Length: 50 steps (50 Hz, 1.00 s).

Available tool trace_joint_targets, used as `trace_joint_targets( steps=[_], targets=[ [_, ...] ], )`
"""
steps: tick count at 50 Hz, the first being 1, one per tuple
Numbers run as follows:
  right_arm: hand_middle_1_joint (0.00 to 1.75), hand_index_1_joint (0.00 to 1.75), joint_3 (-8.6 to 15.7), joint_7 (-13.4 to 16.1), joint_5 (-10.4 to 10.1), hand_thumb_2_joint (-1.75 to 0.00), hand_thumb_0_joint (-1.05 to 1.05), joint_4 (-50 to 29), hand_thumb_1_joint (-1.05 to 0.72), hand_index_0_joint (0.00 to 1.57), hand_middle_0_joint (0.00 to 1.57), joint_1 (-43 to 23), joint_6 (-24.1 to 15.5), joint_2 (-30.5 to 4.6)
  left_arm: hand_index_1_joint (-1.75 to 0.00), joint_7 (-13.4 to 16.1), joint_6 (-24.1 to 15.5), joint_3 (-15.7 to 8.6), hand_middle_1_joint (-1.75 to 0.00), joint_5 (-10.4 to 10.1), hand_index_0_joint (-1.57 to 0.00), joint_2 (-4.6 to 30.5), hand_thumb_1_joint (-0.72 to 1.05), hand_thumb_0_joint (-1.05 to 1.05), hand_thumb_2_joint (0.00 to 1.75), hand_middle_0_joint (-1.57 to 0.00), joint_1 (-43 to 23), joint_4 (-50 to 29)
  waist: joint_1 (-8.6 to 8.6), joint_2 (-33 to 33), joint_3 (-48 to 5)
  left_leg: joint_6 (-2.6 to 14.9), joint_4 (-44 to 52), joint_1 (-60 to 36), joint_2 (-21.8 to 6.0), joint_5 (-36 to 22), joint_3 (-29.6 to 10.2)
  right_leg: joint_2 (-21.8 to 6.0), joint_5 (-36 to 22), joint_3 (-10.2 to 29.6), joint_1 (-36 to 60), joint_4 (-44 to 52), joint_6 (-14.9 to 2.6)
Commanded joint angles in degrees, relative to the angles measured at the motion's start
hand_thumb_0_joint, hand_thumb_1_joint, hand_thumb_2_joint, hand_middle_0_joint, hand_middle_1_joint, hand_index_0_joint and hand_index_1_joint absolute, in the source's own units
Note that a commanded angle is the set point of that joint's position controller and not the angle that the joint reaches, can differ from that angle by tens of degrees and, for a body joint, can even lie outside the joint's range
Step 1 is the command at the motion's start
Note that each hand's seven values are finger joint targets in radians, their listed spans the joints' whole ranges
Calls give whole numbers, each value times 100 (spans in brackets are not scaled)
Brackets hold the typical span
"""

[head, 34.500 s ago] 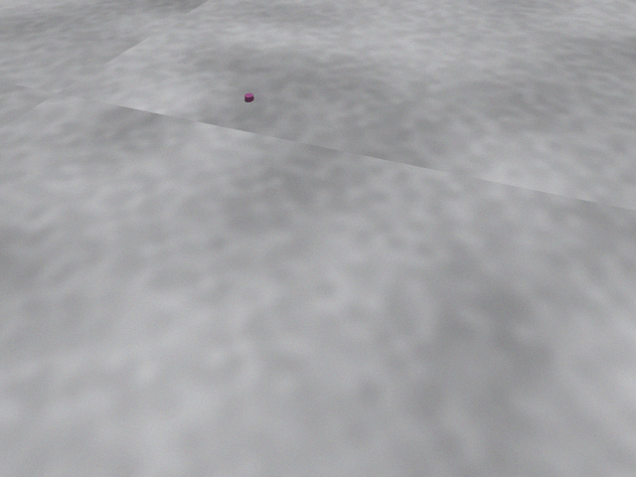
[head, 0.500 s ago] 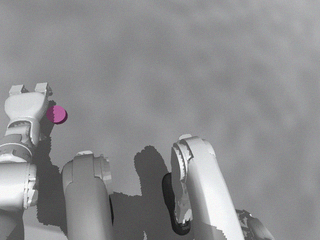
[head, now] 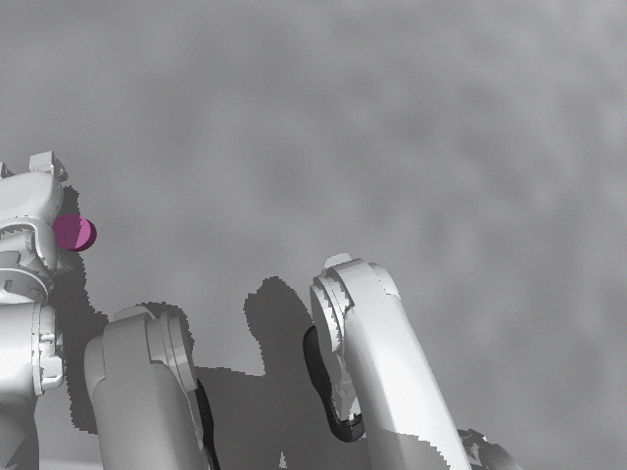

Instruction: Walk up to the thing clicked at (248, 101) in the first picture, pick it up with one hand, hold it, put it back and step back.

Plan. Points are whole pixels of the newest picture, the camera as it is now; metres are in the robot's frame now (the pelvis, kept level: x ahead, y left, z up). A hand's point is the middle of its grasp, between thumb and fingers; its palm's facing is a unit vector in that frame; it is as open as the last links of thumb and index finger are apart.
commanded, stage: rest palm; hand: left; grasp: from above
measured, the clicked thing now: (74, 233) +0.46 +0.27 -0.31
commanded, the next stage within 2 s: close in 1.42 s
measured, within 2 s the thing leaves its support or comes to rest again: neither
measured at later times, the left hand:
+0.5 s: hand (69, 228) +0.45 +0.26 -0.24, palm faces -0.43 -0.10 -0.90, open 13.8 cm
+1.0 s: hand (76, 235) +0.45 +0.26 -0.27, palm faces -0.46 -0.12 -0.88, open 13.9 cm
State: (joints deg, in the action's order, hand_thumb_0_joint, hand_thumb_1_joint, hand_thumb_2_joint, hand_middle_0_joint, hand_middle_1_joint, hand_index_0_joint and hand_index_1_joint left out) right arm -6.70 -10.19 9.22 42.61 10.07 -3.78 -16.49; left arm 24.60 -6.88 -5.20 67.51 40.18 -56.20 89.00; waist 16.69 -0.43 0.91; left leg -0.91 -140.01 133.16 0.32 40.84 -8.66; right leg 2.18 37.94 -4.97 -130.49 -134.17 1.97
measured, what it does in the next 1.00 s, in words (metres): stands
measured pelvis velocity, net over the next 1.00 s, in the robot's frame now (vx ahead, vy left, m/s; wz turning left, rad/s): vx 0.00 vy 0.01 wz -0.08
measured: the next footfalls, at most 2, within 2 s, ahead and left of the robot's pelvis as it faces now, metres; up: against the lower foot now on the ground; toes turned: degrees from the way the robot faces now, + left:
none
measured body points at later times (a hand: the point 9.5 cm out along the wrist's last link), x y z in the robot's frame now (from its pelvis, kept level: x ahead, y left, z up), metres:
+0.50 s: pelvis +0.00 +0.01 -0.02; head +0.26 +0.10 +0.34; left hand +0.47 +0.26 -0.19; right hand +0.06 -0.26 -0.09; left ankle +0.07 +0.13 -0.29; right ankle +0.10 -0.12 -0.29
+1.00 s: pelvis +0.00 +0.01 -0.02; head +0.28 +0.10 +0.32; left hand +0.47 +0.26 -0.22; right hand +0.01 -0.25 -0.08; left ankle +0.07 +0.13 -0.29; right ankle +0.10 -0.12 -0.29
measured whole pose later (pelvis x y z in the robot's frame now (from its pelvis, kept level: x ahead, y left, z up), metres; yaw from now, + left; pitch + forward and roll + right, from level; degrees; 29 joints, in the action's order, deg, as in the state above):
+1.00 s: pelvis +0.00 +0.01 -0.02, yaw -5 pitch +29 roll -13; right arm -14.0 -16.5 16.3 42.2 7.1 -13.5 -18.9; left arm 40.0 -14.0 -6.2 74.9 50.7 -58.7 102.3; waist 21.7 6.2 7.9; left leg -1.0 -146.8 133.8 0.6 42.8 -13.7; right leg 3.3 38.1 -9.0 -129.1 -136.8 3.2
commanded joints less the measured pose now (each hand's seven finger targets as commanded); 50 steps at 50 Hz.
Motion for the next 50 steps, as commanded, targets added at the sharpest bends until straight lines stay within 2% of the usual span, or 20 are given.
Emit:
trace_joint_targets(
  steps=[1, 5, 6, 9, 16, 19, 21, 22, 23, 25, 29, 33, 34, 35, 36, 37, 38, 39, 48, 50],
  targets=[
    [30, 30, 549, 83, 22, -90, 0, -44, -90, 20, 20, 1180, -75, -1451, -104, 133, -534, -30, -106, 32, -13, 1292, -46, 0, 92, -11, -1527, -1388, -17, -1288, -4207, 283, 1165, -2263, 75, -1102, 612, 130, -1189, -373, 2712, 1338, -362],
    [30, 30, 704, 107, -11, -90, 0, 27, -90, 20, 20, 1095, -138, -1436, -101, 460, -758, 233, -102, 174, -9, 834, -50, 0, 94, -7, -1548, -1760, -28, -1768, -4244, 172, 1371, -2880, 71, -920, 537, 102, -990, -516, 1940, 1222, -446],
    [30, 30, 684, 96, 28, -90, 0, 87, -90, 20, 20, 1109, -163, -1422, -101, 531, -751, 360, -102, 292, -8, 688, -51, 0, 95, -7, -1701, -1409, 162, -1677, -3951, 172, 1359, -2797, 59, -783, 512, 108, -881, -558, 1726, 1208, -445],
    [30, 30, 610, 87, 131, -90, 0, 203, -90, 20, 20, 1171, -240, -1462, -101, 837, -695, 473, -101, 463, -8, 542, -51, 0, 101, -8, -2006, -748, 365, -1507, -3577, 190, 1324, -2681, 63, -760, 464, 105, -885, -631, 1547, 1221, -423],
    [30, 30, 348, -75, 344, -90, 0, 169, -90, 20, 20, 864, -488, -1602, -102, 1368, -469, 186, -103, 794, -9, 1170, -47, 0, 97, -8, -2000, 463, 326, -1777, -3378, 168, 1261, -2721, 60, -865, 464, 104, -1010, -685, 1534, 971, -393],
    [30, 30, 268, -195, 440, -90, 0, 115, -89, 20, 20, 720, -588, -1640, -102, 1476, -364, 204, -104, 787, -8, 1130, -48, 0, 95, -6, -2178, 579, 486, -1882, -3344, 168, 1177, -2723, 23, -908, 429, 153, -1115, -747, 1543, 921, -373],
    [30, 30, 201, -260, 468, -90, 0, 43, -89, 20, 20, 802, -663, -1746, -101, 1534, -325, 22, -103, 800, -8, 1455, -48, 0, 94, -6, -2181, 506, 493, -1980, -3390, 181, 1128, -2707, 28, -1020, 440, 110, -1245, -729, 1732, 910, -355],
    [30, 30, 211, -274, 463, -90, 0, 22, -89, 20, 20, 782, -665, -1788, -101, 1584, -304, -198, -103, 764, -8, 1740, -48, 0, 94, -6, -2085, 347, 360, -2033, -3603, 161, 1137, -2813, 3, -1190, 434, 128, -1372, -737, 1882, 920, -352],
    [30, 30, 157, -306, 465, -90, 0, 7, -89, 20, 20, 717, -649, -1733, -101, 1577, -214, -48, -103, 758, -8, 1514, -48, 0, 94, -7, -1684, 689, 317, -2107, -3637, 159, 1107, -2795, 7, -1284, 467, 172, -1472, -709, 1967, 891, -377],
    [30, 30, 147, -371, 512, -90, 0, -25, -89, 20, 20, 766, -711, -1807, -102, 1566, -203, -135, -104, 696, -8, 1598, -47, 0, 93, -6, -1963, 753, 572, -1825, -3306, 198, 992, -2545, -18, -1144, 413, 164, -1414, -760, 1924, 877, -330],
    [30, 30, 70, -430, 513, -90, 0, -69, -89, 20, 20, 786, -751, -1833, -101, 1483, -218, -219, -103, 539, -8, 1828, -48, 0, 93, -6, -1794, 434, 411, -2140, -3662, 166, 1037, -2792, -35, -1356, 354, 185, -1541, -791, 2182, 838, -363],
    [30, 30, 35, -492, 547, -90, 0, -9, -90, 20, 20, 924, -785, -1857, -101, 1367, -337, -211, -103, 413, -8, 1816, -49, 0, 94, -6, -1741, 557, 640, -1922, -3407, 205, 870, -2529, -56, -1366, 301, 213, -1643, -816, 2321, 841, -330],
    [30, 30, 15, -488, 552, -90, 0, 31, -89, 20, 20, 1016, -781, -1900, -100, 1386, -385, -363, -102, 387, -8, 2038, -49, 0, 94, -6, -1743, 444, 564, -1923, -3521, 201, 914, -2555, -56, -1390, 282, 212, -1640, -828, 2430, 888, -327],
    [30, 30, -10, -501, 546, -90, 0, -34, -90, 20, 20, 978, -813, -1886, -100, 1348, -430, -180, -101, 397, -7, 1835, -50, 0, 94, -6, -1766, 401, 625, -1988, -3441, 198, 845, -2615, -59, -1425, 283, 207, -1679, -830, 2388, 863, -327],
    [30, 30, -34, -498, 574, -90, 0, 60, -89, 20, 20, 1008, -798, -1923, -100, 1393, -493, -350, -102, 359, -8, 2090, -49, 0, 93, -6, -1678, 433, 574, -1937, -3552, 206, 884, -2513, -73, -1371, 266, 243, -1651, -843, 2550, 925, -323],
    [30, 30, -75, -504, 566, -90, 0, 17, -90, 20, 20, 1042, -823, -1928, -100, 1381, -536, -299, -101, 403, -8, 2045, -50, 0, 95, -7, -1668, 582, 659, -1803, -3292, 216, 810, -2410, -61, -1304, 253, 212, -1592, -870, 2390, 896, -317],
    [30, 30, -71, -501, 571, -90, 0, 53, -89, 20, 20, 1041, -807, -1940, -100, 1400, -601, -321, -101, 406, -7, 2087, -50, 0, 95, -7, -1596, 495, 593, -1862, -3411, 211, 849, -2414, -78, -1343, 248, 244, -1624, -859, 2535, 937, -313],
    [30, 30, -107, -514, 613, -90, 0, 46, -89, 20, 20, 1080, -829, -1941, -100, 1407, -638, -224, -100, 459, -7, 2011, -50, 0, 96, -7, -1648, 618, 712, -1871, -3265, 216, 794, -2406, -66, -1283, 258, 241, -1616, -869, 2470, 916, -301],
    [30, 30, -263, -628, 736, -90, 0, 58, -89, 20, 20, 870, -987, -2060, -99, 1822, -730, -133, -100, 699, -9, 2135, -48, 0, 96, -8, -1684, 912, 795, -2001, -2961, 147, 854, -2535, -124, -1176, 146, 324, -1540, -1012, 2354, 889, -307],
    [30, 30, -252, -660, 753, -90, 0, 54, -89, 20, 20, 666, -1079, -2110, -98, 1894, -665, 102, -100, 712, -9, 1918, -48, 0, 94, -8, -1855, 895, 819, -2044, -2784, 124, 886, -2526, -128, -998, 96, 311, -1351, -1046, 2083, 867, -318]
  ],
)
